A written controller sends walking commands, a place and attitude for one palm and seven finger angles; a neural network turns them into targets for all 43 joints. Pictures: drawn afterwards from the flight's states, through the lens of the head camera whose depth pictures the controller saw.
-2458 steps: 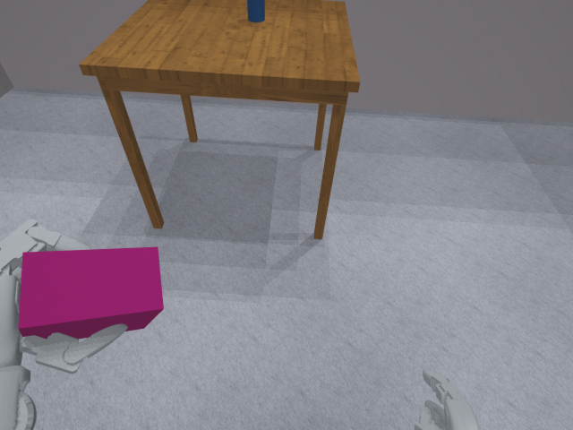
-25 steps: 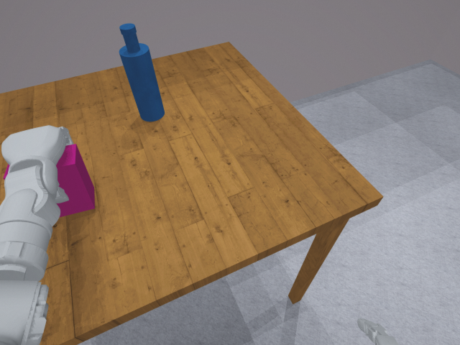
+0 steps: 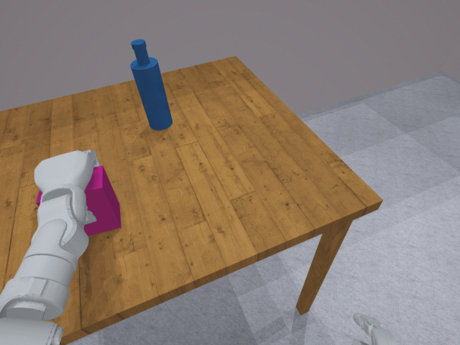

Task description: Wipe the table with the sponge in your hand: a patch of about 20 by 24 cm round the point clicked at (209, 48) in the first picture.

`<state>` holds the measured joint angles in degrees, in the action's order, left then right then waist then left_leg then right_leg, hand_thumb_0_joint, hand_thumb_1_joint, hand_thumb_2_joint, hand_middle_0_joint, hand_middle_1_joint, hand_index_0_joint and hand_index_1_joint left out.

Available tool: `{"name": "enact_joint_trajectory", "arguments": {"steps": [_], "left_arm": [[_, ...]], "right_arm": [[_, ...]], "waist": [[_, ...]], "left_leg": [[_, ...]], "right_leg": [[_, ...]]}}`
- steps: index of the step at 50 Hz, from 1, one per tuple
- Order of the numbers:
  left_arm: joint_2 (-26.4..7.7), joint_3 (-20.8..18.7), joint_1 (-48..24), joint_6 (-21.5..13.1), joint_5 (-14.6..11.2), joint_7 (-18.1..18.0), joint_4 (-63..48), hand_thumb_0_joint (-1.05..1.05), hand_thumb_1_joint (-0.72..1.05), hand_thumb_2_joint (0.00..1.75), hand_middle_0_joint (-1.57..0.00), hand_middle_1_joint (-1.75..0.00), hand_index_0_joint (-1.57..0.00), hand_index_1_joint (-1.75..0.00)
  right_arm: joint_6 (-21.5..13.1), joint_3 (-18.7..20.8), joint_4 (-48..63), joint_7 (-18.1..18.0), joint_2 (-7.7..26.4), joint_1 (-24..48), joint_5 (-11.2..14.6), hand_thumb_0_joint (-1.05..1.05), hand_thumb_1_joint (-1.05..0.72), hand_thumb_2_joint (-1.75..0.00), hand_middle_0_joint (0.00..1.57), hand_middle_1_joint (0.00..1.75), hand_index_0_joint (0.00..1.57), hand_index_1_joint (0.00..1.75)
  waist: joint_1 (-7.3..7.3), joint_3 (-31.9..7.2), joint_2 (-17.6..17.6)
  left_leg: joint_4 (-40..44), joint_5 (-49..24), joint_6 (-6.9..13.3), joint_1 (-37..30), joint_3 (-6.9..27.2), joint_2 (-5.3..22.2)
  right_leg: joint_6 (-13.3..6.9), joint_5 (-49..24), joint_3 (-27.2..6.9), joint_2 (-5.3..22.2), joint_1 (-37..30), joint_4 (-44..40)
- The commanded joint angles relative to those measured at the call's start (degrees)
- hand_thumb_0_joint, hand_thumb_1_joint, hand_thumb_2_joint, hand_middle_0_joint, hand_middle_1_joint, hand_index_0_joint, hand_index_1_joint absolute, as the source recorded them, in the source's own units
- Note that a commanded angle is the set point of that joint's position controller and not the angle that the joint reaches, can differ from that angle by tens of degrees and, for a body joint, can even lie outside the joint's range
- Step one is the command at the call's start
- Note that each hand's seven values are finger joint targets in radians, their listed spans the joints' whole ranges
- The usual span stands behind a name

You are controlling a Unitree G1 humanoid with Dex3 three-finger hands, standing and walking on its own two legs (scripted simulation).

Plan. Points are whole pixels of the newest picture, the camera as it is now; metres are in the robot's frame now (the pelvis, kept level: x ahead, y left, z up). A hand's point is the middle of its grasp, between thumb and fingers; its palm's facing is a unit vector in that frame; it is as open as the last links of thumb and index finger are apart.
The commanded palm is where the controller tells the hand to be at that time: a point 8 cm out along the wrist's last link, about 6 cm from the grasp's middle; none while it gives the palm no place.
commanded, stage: wipe back along the first lane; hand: left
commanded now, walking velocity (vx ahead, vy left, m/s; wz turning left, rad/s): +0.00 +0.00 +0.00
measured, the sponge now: (87, 210) +0.34 +0.32 +0.04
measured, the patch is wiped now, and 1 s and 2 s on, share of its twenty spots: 1.00 1.00 1.00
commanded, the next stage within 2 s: lift the sponge slowly off the table in 1.08 s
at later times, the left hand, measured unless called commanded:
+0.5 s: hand (82, 213) +0.30 +0.29 +0.09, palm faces +0.01 -0.05 -1.00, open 10.4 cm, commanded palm +0.27 +0.28 +0.12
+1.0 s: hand (81, 234) +0.26 +0.28 +0.09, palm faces +0.05 -0.07 -1.00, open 10.4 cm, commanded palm +0.22 +0.26 +0.12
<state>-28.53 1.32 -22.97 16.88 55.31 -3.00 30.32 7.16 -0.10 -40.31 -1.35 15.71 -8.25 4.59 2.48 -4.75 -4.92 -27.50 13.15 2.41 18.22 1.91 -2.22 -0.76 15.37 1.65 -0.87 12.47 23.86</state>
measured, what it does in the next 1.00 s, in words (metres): stands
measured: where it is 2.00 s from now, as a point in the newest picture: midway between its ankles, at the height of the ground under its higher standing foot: outside the picture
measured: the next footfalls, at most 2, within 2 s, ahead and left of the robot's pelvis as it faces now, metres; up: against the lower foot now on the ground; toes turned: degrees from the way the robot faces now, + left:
none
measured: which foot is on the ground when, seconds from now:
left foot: down 0.00-1.00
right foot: down 0.00-1.00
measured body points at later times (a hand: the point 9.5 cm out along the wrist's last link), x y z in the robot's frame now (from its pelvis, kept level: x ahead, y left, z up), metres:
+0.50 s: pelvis +0.00 -0.02 +0.00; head -0.01 -0.06 +0.45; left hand +0.30 +0.29 +0.14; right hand +0.19 -0.26 -0.11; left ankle +0.01 +0.09 -0.74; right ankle -0.04 -0.12 -0.74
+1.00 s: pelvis -0.01 -0.01 +0.00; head -0.03 -0.05 +0.44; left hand +0.26 +0.27 +0.14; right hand +0.22 -0.23 -0.09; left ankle +0.01 +0.09 -0.74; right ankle -0.04 -0.12 -0.74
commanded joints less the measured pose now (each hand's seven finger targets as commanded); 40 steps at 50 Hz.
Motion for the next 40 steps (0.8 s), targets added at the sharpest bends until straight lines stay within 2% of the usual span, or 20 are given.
{"name": "enact_joint_trajectory", "arguments": {"steps": [1,5,12,14,16,17,20,22,23,25,27,28,29,30,32,33,36,37,38,40], "left_arm": [[-14.8,-3.6,-16.0,1.4,1.6,0.2,-8.1,0.00,0.10,1.30,-1.20,-1.60,-1.20,-1.60],[-13.2,-2.1,-14.8,1.1,1.6,1.6,-8.2,0.00,0.10,1.30,-1.20,-1.60,-1.20,-1.60],[-12.6,-3.7,-6.6,-0.5,0.4,2.3,-12.4,0.00,0.10,1.30,-1.20,-1.60,-1.20,-1.60],[-12.2,-3.5,-4.8,-0.4,0.4,2.0,-12.3,0.00,0.10,1.30,-1.20,-1.60,-1.20,-1.60],[-11.0,-3.1,-2.6,-0.1,0.0,1.7,-14.2,0.00,0.10,1.30,-1.20,-1.60,-1.20,-1.60],[-11.9,-4.4,-1.7,0.0,-0.2,1.6,-15.7,0.00,0.10,1.30,-1.20,-1.60,-1.20,-1.60],[-9.8,-2.9,1.3,1.0,-0.6,1.2,-18.0,0.00,0.10,1.30,-1.20,-1.60,-1.20,-1.60],[-12.0,-5.6,4.7,1.7,-1.2,1.1,-20.0,0.00,0.10,1.30,-1.20,-1.60,-1.20,-1.60],[-9.2,-3.1,5.6,2.1,-1.4,1.1,-21.1,0.00,0.10,1.30,-1.20,-1.60,-1.20,-1.60],[-8.7,-2.6,6.4,3.1,-1.5,1.1,-22.5,0.00,0.10,1.30,-1.20,-1.60,-1.20,-1.60],[-10.5,-4.2,6.7,3.9,-1.4,1.1,-24.4,0.00,0.10,1.30,-1.20,-1.60,-1.20,-1.60],[-8.6,-2.7,8.1,4.3,-1.7,1.1,-24.6,0.00,0.10,1.30,-1.20,-1.60,-1.20,-1.60],[-9.6,-3.2,7.3,4.6,-1.3,1.1,-24.2,0.00,0.10,1.30,-1.20,-1.60,-1.20,-1.60],[-8.3,-2.1,7.7,5.0,-1.4,1.2,-24.4,0.00,0.10,1.30,-1.20,-1.60,-1.20,-1.60],[-11.3,-4.5,8.1,5.4,-1.0,1.2,-25.8,0.00,0.10,1.30,-1.20,-1.60,-1.20,-1.60],[-7.9,-1.7,7.9,5.6,-1.2,1.4,-26.3,0.00,0.10,1.30,-1.20,-1.60,-1.20,-1.60],[-7.0,-0.3,7.0,6.1,-0.9,1.7,-26.8,0.00,0.10,1.30,-1.20,-1.60,-1.20,-1.60],[-9.2,-2.3,7.1,6.1,-0.7,1.7,-27.7,0.00,0.10,1.30,-1.20,-1.60,-1.20,-1.60],[-7.1,-0.4,7.5,6.3,-0.5,1.7,-27.3,0.00,0.10,1.30,-1.20,-1.60,-1.20,-1.60],[-6.4,0.0,7.9,6.5,-0.7,1.8,-27.6,0.00,0.10,1.30,-1.20,-1.60,-1.20,-1.60]], "right_arm": [[-2.3,2.3,8.4,-0.7,8.3,7.4,-0.2,0.00,-0.90,-0.90,0.20,0.30,0.20,0.30],[-2.3,2.1,8.6,-1.2,8.1,7.8,-0.1,0.00,-0.90,-0.90,0.20,0.30,0.20,0.30],[-2.3,2.1,10.0,-1.0,7.9,9.4,-0.4,0.00,-0.90,-0.90,0.20,0.30,0.20,0.30],[-2.3,2.2,9.8,-0.9,8.0,9.0,-0.3,0.00,-0.90,-0.90,0.20,0.30,0.20,0.30],[-2.4,2.3,10.1,-0.8,7.8,9.6,-0.4,0.00,-0.90,-0.90,0.20,0.30,0.20,0.30],[-2.6,2.3,10.4,-0.8,7.8,10.3,-0.4,0.00,-0.90,-0.90,0.20,0.30,0.20,0.30],[-2.8,2.5,10.5,-0.6,7.8,10.5,-0.4,0.00,-0.90,-0.90,0.20,0.30,0.20,0.30],[-3.0,2.3,10.8,-0.5,7.8,11.8,-0.4,0.00,-0.90,-0.90,0.20,0.30,0.20,0.30],[-3.0,2.3,11.0,-0.5,7.4,11.9,-0.5,0.00,-0.90,-0.90,0.20,0.30,0.20,0.30],[-3.2,2.2,11.1,-0.4,7.4,12.2,-0.4,0.00,-0.90,-0.90,0.20,0.30,0.20,0.30],[-3.3,2.0,11.3,-0.5,7.5,13.4,-0.4,0.00,-0.90,-0.90,0.20,0.30,0.20,0.30],[-3.4,2.1,11.4,-0.6,7.1,13.2,-0.5,0.00,-0.90,-0.90,0.20,0.30,0.20,0.30],[-3.5,2.0,10.9,-0.7,7.2,13.2,-0.3,0.00,-0.90,-0.90,0.20,0.30,0.20,0.30],[-3.6,2.0,11.1,-0.7,7.1,13.3,-0.4,0.00,-0.90,-0.90,0.20,0.30,0.20,0.30],[-3.7,1.8,11.1,-0.9,7.3,14.3,-0.5,0.00,-0.90,-0.90,0.20,0.30,0.20,0.30],[-3.8,1.7,11.5,-1.0,6.8,14.4,-0.4,0.00,-0.90,-0.90,0.20,0.30,0.20,0.30],[-4.2,1.4,11.5,-1.0,6.6,14.5,-0.3,0.00,-0.90,-0.90,0.20,0.30,0.20,0.30],[-4.4,1.4,11.6,-1.2,6.8,15.2,-0.4,0.00,-0.90,-0.90,0.20,0.30,0.20,0.30],[-4.4,1.4,11.6,-1.3,6.5,15.1,-0.4,0.00,-0.90,-0.90,0.20,0.30,0.20,0.30],[-4.6,1.2,11.6,-1.2,6.4,15.1,-0.4,0.00,-0.90,-0.90,0.20,0.30,0.20,0.30]], "waist": [[0.07,-11.6,3.1],[-0.52,-9.5,3.3],[0.84,-10.4,3.7],[0.62,-9.0,4.4],[0.90,-9.5,4.8],[1.40,-10.3,4.6],[1.23,-9.7,5.2],[2.22,-9.9,4.8],[1.86,-9.3,4.9],[1.69,-8.3,5.4],[2.20,-8.0,4.7],[2.05,-8.2,5.3],[1.74,-7.3,5.5],[1.72,-6.9,6.0],[2.36,-7.1,5.4],[1.90,-6.9,5.4],[1.71,-5.7,4.5],[2.29,-6.5,4.0],[1.96,-6.3,3.9],[2.03,-6.3,4.2]], "left_leg": [[2.0,-14.0,0.8,-9.4,1.4,0.3],[1.7,-13.0,1.1,-9.2,0.9,0.0],[0.9,-14.1,1.3,-7.9,0.2,-0.4],[0.5,-13.8,1.3,-7.5,0.0,-0.4],[0.3,-14.6,1.3,-7.7,-0.2,-0.4],[0.3,-15.1,1.3,-7.7,0.1,-0.4],[-0.1,-15.2,1.3,-7.6,-0.4,-0.5],[-0.2,-15.6,1.2,-7.3,-0.1,-0.6],[-0.4,-15.6,1.3,-7.4,-0.6,-0.6],[-0.2,-15.0,1.3,-7.2,-0.6,-0.6],[0.1,-14.7,1.1,-7.1,-0.1,-0.5],[0.0,-14.1,1.3,-7.4,-0.5,-0.6],[0.0,-13.5,1.2,-7.2,-0.4,-0.4],[0.1,-13.2,1.2,-7.1,-0.5,-0.5],[0.4,-12.7,1.0,-7.2,0.1,-0.4],[0.5,-12.1,1.2,-7.3,-0.2,-0.4],[1.0,-10.5,1.0,-7.8,0.1,-0.2],[1.1,-10.4,1.0,-8.1,0.5,-0.2],[1.0,-10.2,1.0,-8.0,0.3,-0.3],[1.1,-9.9,0.9,-8.2,0.4,-0.1]], "right_leg": [[-3.6,-13.7,0.0,-2.0,-1.3,-2.6],[-3.6,-14.1,-0.3,-1.9,-0.7,-2.9],[-3.4,-18.5,-1.5,-1.5,-3.5,-2.2],[-3.3,-18.8,-1.3,-1.5,-2.7,-2.0],[-3.2,-20.4,-1.4,-1.5,-3.3,-1.7],[-3.3,-20.6,-2.0,-1.6,-3.8,-1.5],[-3.0,-21.6,-1.6,-1.5,-3.8,-1.1],[-3.2,-22.6,-2.5,-1.4,-4.8,-0.7],[-2.9,-22.9,-1.8,-1.3,-4.8,-0.5],[-2.8,-22.3,-1.7,-1.3,-4.1,-0.7],[-3.1,-21.3,-2.5,-1.5,-3.9,-0.6],[-2.7,-20.3,-1.9,-1.4,-4.1,-0.6],[-2.8,-19.5,-1.9,-1.4,-3.1,-0.8],[-2.7,-19.5,-1.9,-1.4,-3.1,-0.8],[-3.0,-18.1,-2.8,-1.6,-3.2,-0.8],[-2.7,-16.9,-1.8,-1.5,-2.9,-0.8],[-2.8,-13.6,-1.5,-1.6,-1.3,-1.4],[-3.1,-13.0,-2.3,-1.8,-1.7,-1.4],[-3.0,-12.4,-1.6,-1.8,-1.5,-1.2],[-3.0,-12.0,-1.2,-1.8,-1.3,-1.3]]}}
